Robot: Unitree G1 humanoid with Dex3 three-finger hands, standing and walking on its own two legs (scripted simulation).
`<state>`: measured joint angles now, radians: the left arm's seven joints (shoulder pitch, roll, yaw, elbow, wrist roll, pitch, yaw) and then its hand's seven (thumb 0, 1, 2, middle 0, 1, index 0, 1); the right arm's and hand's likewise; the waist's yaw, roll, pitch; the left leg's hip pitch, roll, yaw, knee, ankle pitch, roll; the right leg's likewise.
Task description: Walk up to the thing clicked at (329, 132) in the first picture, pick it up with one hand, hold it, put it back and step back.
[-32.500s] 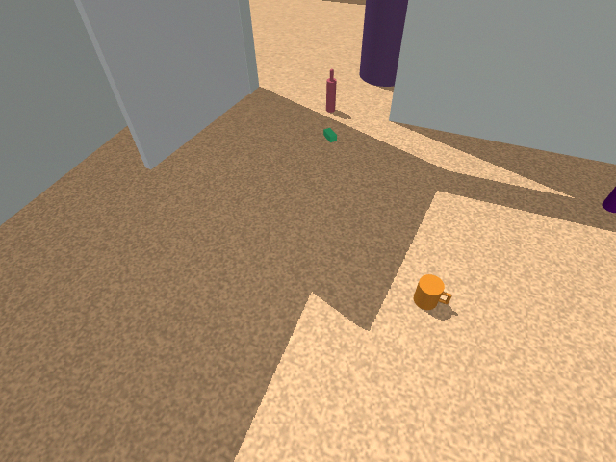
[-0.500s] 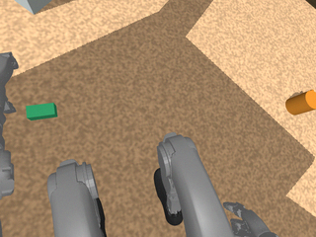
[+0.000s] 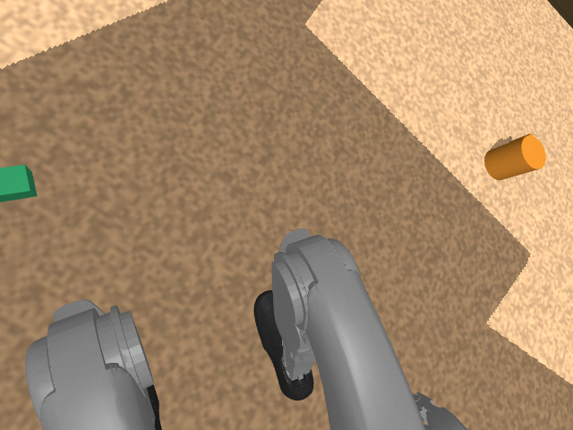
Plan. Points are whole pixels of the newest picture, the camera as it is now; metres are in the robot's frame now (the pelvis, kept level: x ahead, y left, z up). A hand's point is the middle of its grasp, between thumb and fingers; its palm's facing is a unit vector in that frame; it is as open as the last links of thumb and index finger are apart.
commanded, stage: home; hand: left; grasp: from above
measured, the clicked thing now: out of the picture +0.51 +0.28 -0.30
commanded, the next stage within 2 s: none
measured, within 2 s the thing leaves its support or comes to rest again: neither
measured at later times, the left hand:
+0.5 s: hand out of the picture +0.38 +0.27 +0.02, palm faces -0.26 -0.64 -0.73, open 7.7 cm
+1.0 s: hand out of the picture +0.26 +0.22 +0.23, palm faces +0.16 -0.95 -0.26, open 7.4 cm
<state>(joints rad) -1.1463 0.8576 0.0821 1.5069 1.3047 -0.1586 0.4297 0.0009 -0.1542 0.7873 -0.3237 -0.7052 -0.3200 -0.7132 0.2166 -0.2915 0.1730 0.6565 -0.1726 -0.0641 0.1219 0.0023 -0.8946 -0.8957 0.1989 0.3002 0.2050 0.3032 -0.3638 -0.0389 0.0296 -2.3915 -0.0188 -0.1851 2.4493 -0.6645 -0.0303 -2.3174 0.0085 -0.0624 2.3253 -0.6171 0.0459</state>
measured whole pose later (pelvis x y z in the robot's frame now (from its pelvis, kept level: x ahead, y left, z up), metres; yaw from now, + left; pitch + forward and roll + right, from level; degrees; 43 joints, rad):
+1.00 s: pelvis +0.04 +0.00 +0.32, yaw +9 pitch +21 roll -4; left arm 0.11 0.26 0.05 0.18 -0.01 0.38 0.09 0.01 0.90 0.90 -0.20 -0.30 -0.20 -0.30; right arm 0.17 -0.20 0.06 0.56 0.04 -0.11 -0.11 0.01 -0.90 -0.90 0.20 0.30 0.21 0.30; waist -0.08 0.03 -0.18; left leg -1.19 0.03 -0.09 1.40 -0.57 -0.03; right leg -1.15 -0.02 -0.05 1.33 -0.54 0.02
